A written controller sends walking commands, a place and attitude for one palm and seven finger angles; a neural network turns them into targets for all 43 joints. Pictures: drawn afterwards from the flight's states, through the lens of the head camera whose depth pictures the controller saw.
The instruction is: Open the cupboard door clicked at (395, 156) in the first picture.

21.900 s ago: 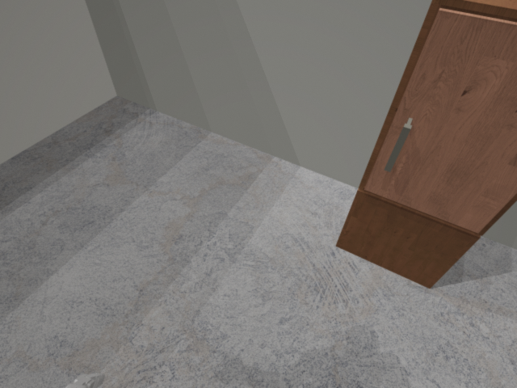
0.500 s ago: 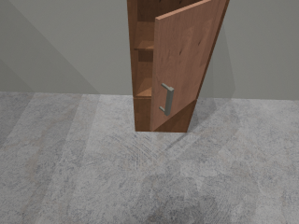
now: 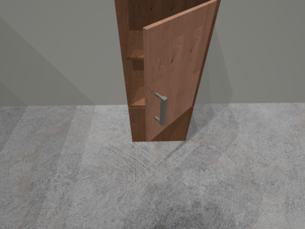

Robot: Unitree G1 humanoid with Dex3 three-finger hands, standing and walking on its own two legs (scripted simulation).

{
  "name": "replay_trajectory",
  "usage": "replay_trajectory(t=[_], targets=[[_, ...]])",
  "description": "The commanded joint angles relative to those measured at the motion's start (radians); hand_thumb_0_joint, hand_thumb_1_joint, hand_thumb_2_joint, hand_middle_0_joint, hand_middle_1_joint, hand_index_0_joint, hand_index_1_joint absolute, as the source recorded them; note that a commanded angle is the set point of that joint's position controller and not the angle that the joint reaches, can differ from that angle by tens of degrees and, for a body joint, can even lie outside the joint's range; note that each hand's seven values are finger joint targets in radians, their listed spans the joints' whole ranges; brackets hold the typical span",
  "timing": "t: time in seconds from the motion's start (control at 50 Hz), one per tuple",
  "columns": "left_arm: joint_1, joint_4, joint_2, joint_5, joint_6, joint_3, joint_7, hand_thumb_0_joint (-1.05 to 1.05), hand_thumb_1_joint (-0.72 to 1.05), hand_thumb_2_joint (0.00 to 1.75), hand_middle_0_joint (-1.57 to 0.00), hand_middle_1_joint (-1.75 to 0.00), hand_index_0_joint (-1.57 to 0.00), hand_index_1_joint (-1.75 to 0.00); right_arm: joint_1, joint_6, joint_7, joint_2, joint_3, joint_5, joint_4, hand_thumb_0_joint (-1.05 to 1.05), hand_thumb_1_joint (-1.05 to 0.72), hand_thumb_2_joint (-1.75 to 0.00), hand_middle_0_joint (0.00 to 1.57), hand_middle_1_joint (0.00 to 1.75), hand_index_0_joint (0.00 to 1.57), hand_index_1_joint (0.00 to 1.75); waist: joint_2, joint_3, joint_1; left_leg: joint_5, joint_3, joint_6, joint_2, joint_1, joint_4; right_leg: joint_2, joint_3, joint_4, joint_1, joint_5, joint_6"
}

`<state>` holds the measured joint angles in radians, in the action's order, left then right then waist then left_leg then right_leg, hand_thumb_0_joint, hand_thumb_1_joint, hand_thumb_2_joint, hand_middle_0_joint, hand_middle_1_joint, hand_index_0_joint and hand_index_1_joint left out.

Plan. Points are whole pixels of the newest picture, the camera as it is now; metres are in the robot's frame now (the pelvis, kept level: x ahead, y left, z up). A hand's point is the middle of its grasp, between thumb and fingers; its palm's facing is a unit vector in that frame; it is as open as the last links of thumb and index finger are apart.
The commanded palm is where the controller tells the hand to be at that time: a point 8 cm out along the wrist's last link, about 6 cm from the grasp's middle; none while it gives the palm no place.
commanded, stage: look to check the result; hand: left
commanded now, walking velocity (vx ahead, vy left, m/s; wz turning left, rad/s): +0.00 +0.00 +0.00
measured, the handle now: (159, 109) +0.61 +0.00 -0.11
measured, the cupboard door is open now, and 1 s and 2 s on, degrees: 43 43 43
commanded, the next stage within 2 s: walk to a spot facing it in 0.52 s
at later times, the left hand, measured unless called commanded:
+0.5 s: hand out of the picture -0.01 +0.14 -0.18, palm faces +0.07 -0.98 -0.17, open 7.4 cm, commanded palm none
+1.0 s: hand out of the picture +0.05 +0.18 -0.18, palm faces -0.04 -0.98 -0.21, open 7.4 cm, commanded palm none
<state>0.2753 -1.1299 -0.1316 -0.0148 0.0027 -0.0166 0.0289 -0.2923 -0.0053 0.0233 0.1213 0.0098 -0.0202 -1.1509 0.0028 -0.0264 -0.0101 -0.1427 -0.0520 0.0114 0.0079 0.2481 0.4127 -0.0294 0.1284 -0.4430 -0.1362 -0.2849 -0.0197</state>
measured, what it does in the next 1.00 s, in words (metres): stands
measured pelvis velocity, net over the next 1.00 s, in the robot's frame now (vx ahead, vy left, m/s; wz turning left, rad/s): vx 0.02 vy -0.01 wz -0.13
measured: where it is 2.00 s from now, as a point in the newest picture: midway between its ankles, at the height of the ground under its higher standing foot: outside the picture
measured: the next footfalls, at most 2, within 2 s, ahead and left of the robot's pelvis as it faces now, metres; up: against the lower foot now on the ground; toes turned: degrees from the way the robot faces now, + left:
left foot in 1.66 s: +0.14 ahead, +0.06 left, +0.00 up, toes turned -31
right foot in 2.00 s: -0.01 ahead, -0.18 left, +0.00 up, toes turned -45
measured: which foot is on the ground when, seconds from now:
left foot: down 0.00-1.00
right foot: down 0.00-1.00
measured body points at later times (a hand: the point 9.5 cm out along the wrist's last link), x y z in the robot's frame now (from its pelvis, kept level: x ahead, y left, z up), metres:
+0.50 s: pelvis +0.02 -0.01 +0.00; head +0.04 -0.02 +0.45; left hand -0.01 +0.20 -0.16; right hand +0.02 -0.23 -0.16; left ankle +0.05 +0.11 -0.74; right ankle -0.03 -0.10 -0.74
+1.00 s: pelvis +0.02 -0.01 -0.01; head +0.06 -0.02 +0.44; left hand +0.05 +0.23 -0.17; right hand +0.02 -0.25 -0.17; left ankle +0.05 +0.11 -0.74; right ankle -0.03 -0.10 -0.74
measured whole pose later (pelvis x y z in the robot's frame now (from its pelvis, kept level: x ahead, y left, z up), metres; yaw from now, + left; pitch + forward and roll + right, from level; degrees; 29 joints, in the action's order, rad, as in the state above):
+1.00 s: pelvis +0.02 -0.01 -0.01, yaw -7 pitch +0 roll +1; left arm 0.26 -1.06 -0.18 -0.02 -0.06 -0.09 0.00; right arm -0.23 -0.02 0.05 0.16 0.05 -0.03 -1.07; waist -0.02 -0.08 0.01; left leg -0.28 -0.16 -0.01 0.08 0.28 0.56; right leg 0.02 0.02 -0.62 -0.23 -0.39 -0.04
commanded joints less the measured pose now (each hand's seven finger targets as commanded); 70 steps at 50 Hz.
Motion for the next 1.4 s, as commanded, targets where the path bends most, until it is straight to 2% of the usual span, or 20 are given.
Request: replay_trajectory(t=[0.0,0.28,0.62,0.74,0.84,0.9,0.94,0.96,0.98,1.02,1.08,1.1,1.12,1.14,1.16,1.18,1.2,1.22,1.28,1.38], targets=[[0.096,0.004,-0.112,0.007,0.01,-0.017,0.009,0.0,0.9,0.9,-0.2,-0.3,-0.2,-0.3,-0.061,0.012,0.013,0.08,0.007,-0.001,0.018,0.0,-0.9,-0.9,0.2,0.3,0.2,0.3,0.012,-0.048,0.009,0.105,0.091,0.021,0.087,-0.03,-0.051,-0.104,-0.091,0.119,-0.038,0.101,-0.026],[0.122,-0.008,-0.091,0.008,0.011,-0.014,0.014,0.0,0.9,0.9,-0.2,-0.3,-0.2,-0.3,-0.049,0.005,0.022,0.079,0.005,0.002,0.009,0.0,-0.9,-0.9,0.2,0.3,0.2,0.3,-0.019,-0.064,0.006,0.128,0.079,0.021,0.089,-0.063,-0.02,-0.102,-0.085,0.145,-0.03,0.162,-0.023],[0.123,-0.012,-0.093,0.009,0.009,-0.014,0.011,0.0,0.9,0.9,-0.2,-0.3,-0.2,-0.3,-0.038,0.008,0.025,0.09,0.0,0.0,0.009,0.0,-0.9,-0.9,0.2,0.3,0.2,0.3,0.001,-0.065,0.009,0.135,0.079,0.019,0.092,-0.072,-0.032,-0.1,-0.085,0.151,-0.008,0.167,-0.024],[0.089,0.034,-0.139,-0.001,-0.019,-0.055,0.006,0.0,0.9,0.9,-0.2,-0.3,-0.2,-0.3,-0.043,-0.014,0.04,0.123,0.032,-0.003,0.032,0.0,-0.9,-0.9,0.2,0.3,0.2,0.3,-0.037,-0.055,0.001,0.099,0.006,0.007,0.115,-0.041,0.062,-0.107,-0.141,0.078,-0.031,0.309,-0.045],[0.05,0.085,-0.165,-0.004,-0.036,-0.082,-0.006,0.0,0.9,0.9,-0.2,-0.3,-0.2,-0.3,-0.016,-0.019,0.042,0.132,0.052,-0.005,0.082,0.0,-0.9,-0.9,0.2,0.3,0.2,0.3,-0.047,-0.048,0.003,0.011,-0.036,-0.004,0.119,-0.022,0.111,-0.112,-0.206,0.041,-0.093,0.267,-0.07],[0.02,0.115,-0.164,-0.003,-0.04,-0.089,-0.014,0.0,0.9,0.9,-0.2,-0.3,-0.2,-0.3,-0.022,-0.013,0.044,0.16,0.061,-0.007,0.102,0.0,-0.9,-0.9,0.2,0.3,0.2,0.3,0.047,-0.046,-0.005,0.022,0.014,0.016,0.174,-0.059,0.05,-0.055,-0.189,-0.034,-0.161,0.218,-0.049],[-0.005,0.144,-0.14,-0.004,-0.044,-0.089,-0.022,0.0,0.9,0.9,-0.2,-0.3,-0.2,-0.3,-0.043,-0.008,0.047,0.209,0.074,-0.012,0.111,0.0,-0.9,-0.9,0.2,0.3,0.2,0.3,0.194,-0.034,-0.013,0.035,0.134,0.083,0.29,-0.095,-0.051,0.017,-0.125,-0.201,-0.244,0.054,-0.019],[-0.033,0.165,-0.129,-0.004,-0.049,-0.087,-0.027,0.0,0.9,0.9,-0.2,-0.3,-0.2,-0.3,-0.064,-0.003,0.048,0.226,0.079,-0.014,0.115,0.0,-0.9,-0.9,0.2,0.3,0.2,0.3,0.261,-0.023,-0.023,0.058,0.194,0.137,0.373,-0.11,-0.116,0.039,-0.097,-0.359,-0.293,-0.178,-0.009],[-0.058,0.18,-0.121,-0.007,-0.054,-0.087,-0.031,0.0,0.9,0.9,-0.2,-0.3,-0.2,-0.3,-0.071,0.002,0.047,0.232,0.08,-0.016,0.123,0.0,-0.9,-0.9,0.2,0.3,0.2,0.3,0.265,-0.017,-0.026,0.044,0.218,0.174,0.417,-0.113,-0.146,0.021,-0.113,-0.479,-0.318,-0.287,-0.008],[-0.07,0.197,-0.125,-0.008,-0.054,-0.09,-0.042,0.0,0.9,0.9,-0.2,-0.3,-0.2,-0.3,-0.016,0.008,0.044,0.244,0.08,-0.02,0.15,0.0,-0.9,-0.9,0.2,0.3,0.2,0.3,0.189,0.001,-0.002,0.061,0.172,0.174,0.429,-0.084,-0.135,-0.013,-0.148,-0.508,-0.313,-0.283,-0.006],[-0.014,0.19,-0.117,-0.007,-0.045,-0.088,-0.049,0.0,0.9,0.9,-0.2,-0.3,-0.2,-0.3,0.065,0.004,0.037,0.264,0.084,-0.022,0.193,0.0,-0.9,-0.9,0.2,0.3,0.2,0.3,0.108,0.062,0.041,0.137,0.027,0.109,0.36,-0.049,-0.021,-0.002,-0.087,-0.307,-0.161,-0.177,0.004],[0.026,0.18,-0.132,-0.006,-0.044,-0.093,-0.05,0.0,0.9,0.9,-0.2,-0.3,-0.2,-0.3,0.088,0.0,0.034,0.273,0.087,-0.017,0.203,0.0,-0.9,-0.9,0.2,0.3,0.2,0.3,0.088,0.074,0.065,0.082,-0.016,0.077,0.33,-0.006,0.04,0.007,-0.07,-0.2,-0.086,-0.073,0.007],[0.074,0.167,-0.163,-0.01,-0.04,-0.102,-0.045,0.0,0.9,0.9,-0.2,-0.3,-0.2,-0.3,0.117,-0.006,0.032,0.257,0.087,-0.009,0.218,0.0,-0.9,-0.9,0.2,0.3,0.2,0.3,-0.004,0.069,0.094,-0.026,-0.064,0.031,0.268,0.06,0.153,0.003,-0.085,-0.041,0.001,0.07,0.006],[0.084,0.17,-0.267,-0.022,-0.03,-0.116,-0.033,0.0,0.9,0.9,-0.2,-0.3,-0.2,-0.3,0.116,-0.014,0.025,0.196,0.081,0.002,0.246,0.0,-0.9,-0.9,0.2,0.3,0.2,0.3,-0.288,0.04,0.099,-0.301,-0.148,-0.041,0.128,0.222,0.361,-0.182,-0.385,0.143,0.05,0.18,-0.055],[0.084,0.18,-0.334,-0.017,-0.028,-0.127,-0.021,0.0,0.9,0.9,-0.2,-0.3,-0.2,-0.3,0.17,-0.017,0.016,0.17,0.072,0.0,0.286,0.0,-0.9,-0.9,0.2,0.3,0.2,0.3,-0.388,0.0,0.121,-0.5,-0.084,-0.057,0.041,0.343,0.587,-0.33,-0.621,0.167,0.026,0.398,-0.147],[0.082,0.187,-0.333,-0.009,-0.027,-0.129,-0.013,0.0,0.9,0.9,-0.2,-0.3,-0.2,-0.3,0.16,-0.024,0.013,0.188,0.078,0.0,0.292,0.0,-0.9,-0.9,0.2,0.3,0.2,0.3,-0.263,0.019,0.107,-0.459,0.007,-0.051,0.064,0.348,0.692,-0.346,-0.581,0.139,0.027,0.397,-0.202],[0.039,0.197,-0.295,-0.012,-0.024,-0.126,-0.004,0.0,0.9,0.9,-0.2,-0.3,-0.2,-0.3,0.189,-0.024,0.013,0.18,0.079,0.0,0.283,0.0,-0.9,-0.9,0.2,0.3,0.2,0.3,-0.199,-0.011,0.085,-0.405,0.039,-0.05,0.077,0.384,0.728,-0.284,-0.553,0.105,0.022,0.454,-0.212],[-0.004,0.209,-0.278,-0.011,-0.024,-0.121,0.0,0.0,0.9,0.9,-0.2,-0.3,-0.2,-0.3,0.188,-0.023,0.016,0.178,0.076,0.001,0.278,0.0,-0.9,-0.9,0.2,0.3,0.2,0.3,-0.209,-0.001,0.06,-0.361,0.056,-0.057,0.082,0.4,0.742,-0.245,-0.528,0.057,0.053,0.539,-0.207],[-0.006,0.224,-0.257,-0.009,-0.014,-0.113,0.006,0.0,0.9,0.9,-0.2,-0.3,-0.2,-0.3,0.186,-0.023,0.011,0.164,0.073,0.006,0.282,0.0,-0.9,-0.9,0.2,0.3,0.2,0.3,-0.12,0.068,0.049,-0.296,0.055,-0.072,0.058,0.343,0.69,-0.191,-0.459,0.007,0.108,0.681,-0.182],[0.027,0.238,-0.271,-0.012,-0.015,-0.113,0.001,0.0,0.9,0.9,-0.2,-0.3,-0.2,-0.3,0.222,-0.03,0.01,0.161,0.073,0.01,0.315,0.0,-0.9,-0.9,0.2,0.3,0.2,0.3,-0.117,0.051,0.052,-0.254,0.067,-0.076,0.026,0.307,0.621,-0.164,-0.508,0.051,0.062,0.541,-0.17]])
